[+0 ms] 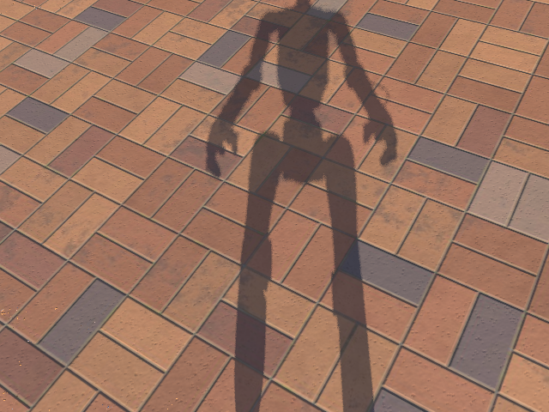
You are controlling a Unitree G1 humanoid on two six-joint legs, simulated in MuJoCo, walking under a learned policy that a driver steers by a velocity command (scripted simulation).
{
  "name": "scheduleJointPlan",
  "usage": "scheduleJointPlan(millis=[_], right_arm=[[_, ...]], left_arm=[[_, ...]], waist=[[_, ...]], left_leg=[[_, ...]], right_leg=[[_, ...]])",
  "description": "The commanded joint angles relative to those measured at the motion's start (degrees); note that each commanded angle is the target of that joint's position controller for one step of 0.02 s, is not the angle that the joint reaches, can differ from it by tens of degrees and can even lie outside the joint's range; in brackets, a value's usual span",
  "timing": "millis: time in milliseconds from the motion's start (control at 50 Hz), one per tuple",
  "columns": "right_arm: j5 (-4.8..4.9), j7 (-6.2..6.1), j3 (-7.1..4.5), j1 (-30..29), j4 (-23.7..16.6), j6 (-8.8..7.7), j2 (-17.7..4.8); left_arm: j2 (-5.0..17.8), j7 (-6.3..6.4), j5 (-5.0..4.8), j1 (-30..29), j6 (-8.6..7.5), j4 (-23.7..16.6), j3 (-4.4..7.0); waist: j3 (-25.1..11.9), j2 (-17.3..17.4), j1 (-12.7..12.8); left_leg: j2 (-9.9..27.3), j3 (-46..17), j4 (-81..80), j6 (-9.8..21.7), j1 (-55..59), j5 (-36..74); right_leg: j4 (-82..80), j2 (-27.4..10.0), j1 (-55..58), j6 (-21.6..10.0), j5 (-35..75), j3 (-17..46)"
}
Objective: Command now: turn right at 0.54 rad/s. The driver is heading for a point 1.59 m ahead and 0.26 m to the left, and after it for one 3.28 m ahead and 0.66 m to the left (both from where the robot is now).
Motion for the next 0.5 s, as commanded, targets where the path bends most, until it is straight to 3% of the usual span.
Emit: scheduleJointPlan(millis=[20,40,80,180,260,320,360,380,400,420,440,500], right_arm=[[-0.26,-1.03,-1.59,-2.1,-3.2,-0.73,-5.6],[-0.5,-0.94,-1.74,-0.6,-2.6,-0.63,-5.6],[-0.01,-0.63,-1.58,0.8,-2.1,-0.75,-4.7],[0.12,-0.03,-0.39,0.0,-1.9,-0.77,-2.7],[0.48,0.61,-0.15,0.8,-1.2,-0.97,-3.3],[0.6,0.96,0.1,2.6,-0.2,-1.6,-3.0],[-0.2,1.49,0.52,5.4,1.2,-2.32,-2.6],[-1.09,1.53,0.33,7.0,1.6,-2.58,-4.8],[-1.03,1.5,-0.54,6.6,1.8,-2.51,-8.9],[-0.28,1.78,-0.12,4.8,2.2,-2.4,-6.4],[-0.2,2.0,0.49,3.3,1.9,-2.54,-3.9],[-0.47,1.79,0.8,3.1,2.4,-3.46,-4.1]], left_arm=[[9.1,1.0,-1.12,-3.6,-2.43,-5.1,1.81],[7.4,1.41,-1.21,-4.4,-2.32,-5.2,1.07],[6.1,1.84,-0.69,-3.1,-2.42,-4.9,0.25],[5.8,2.15,-0.48,-2.6,-2.65,-3.7,-0.37],[6.5,1.34,-0.13,-3.4,-2.47,-2.6,-0.4],[5.5,1.02,-0.53,-4.3,-2.23,-1.7,-0.95],[4.4,1.07,-1.2,-4.2,-2.14,-0.8,-1.47],[3.3,1.06,-0.66,-2.9,-2.5,-0.6,-1.85],[3.4,0.62,0.04,-0.2,-3.0,-0.7,-1.54],[2.3,0.51,0.24,-1.1,-3.11,-0.5,-1.72],[3.2,0.47,0.13,-4.2,-2.91,-0.5,-1.5],[3.4,0.85,-0.41,-5.7,-1.56,-0.4,-1.06]], waist=[[-7.7,-9.4,-1.4],[-8.7,-10.0,-2.1],[-9.5,-8.8,-2.1],[-7.2,-9.6,-0.7],[-4.9,-10.0,0.3],[-4.4,-9.1,-0.3],[-5.0,-7.0,-2.5],[-7.2,-4.3,-2.0],[-7.9,3.0,1.6],[-8.4,7.2,1.6],[-7.0,6.2,0.4],[-5.1,3.1,-0.6]], left_leg=[[-1.0,-6.6,10.4,1.2,-12.3,4.0],[-1.5,-6.1,11.9,1.1,-9.4,6.4],[-2.4,-5.9,11.5,0.9,-7.3,9.8],[-1.5,-6.6,-4.8,-0.5,-3.1,11.9],[-2.0,-5.0,-14.1,-0.7,5.6,7.4],[-2.8,-4.0,-22.3,0.3,10.7,8.1],[-2.6,-4.1,-35.0,1.9,19.0,21.6],[1.2,-8.0,-35.0,3.2,24.5,31.0],[4.6,-10.2,-31.6,5.7,26.4,38.1],[5.0,-11.2,-32.7,8.2,22.0,29.7],[3.9,-11.1,-34.1,7.6,18.9,23.0],[1.4,-8.4,-33.7,4.8,16.8,18.8]], right_leg=[[-16.3,-14.6,13.2,-8.9,19.2,18.8],[-16.1,-13.3,11.8,-8.4,21.1,16.6],[-16.4,-11.9,12.4,-8.4,22.2,14.5],[-17.5,-11.6,14.3,-8.8,17.1,14.4],[-17.3,-11.2,9.6,-10.4,14.5,15.3],[-15.1,-10.8,9.5,-10.1,17.2,16.5],[-12.6,-8.4,8.0,-6.8,18.6,15.3],[-10.5,-6.0,6.3,-4.1,15.3,13.9],[-7.8,-1.0,4.1,-1.9,9.5,9.4],[-7.9,1.4,6.7,0.0,5.7,6.3],[-7.5,1.3,8.4,0.6,6.0,6.0],[-7.7,0.2,9.4,-0.5,11.3,7.2]])
Next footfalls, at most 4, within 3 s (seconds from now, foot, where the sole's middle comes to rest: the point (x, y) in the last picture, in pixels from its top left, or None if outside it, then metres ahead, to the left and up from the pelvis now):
0.38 left None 0.07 0.14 -0.77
1.96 left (272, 386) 0.51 0.11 -0.77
2.44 right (337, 232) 0.96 -0.07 -0.77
2.90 left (262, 138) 1.35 0.15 -0.77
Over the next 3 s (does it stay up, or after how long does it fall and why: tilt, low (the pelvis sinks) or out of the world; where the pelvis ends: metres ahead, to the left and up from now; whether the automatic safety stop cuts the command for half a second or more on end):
stays up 1.26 0.12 -0.03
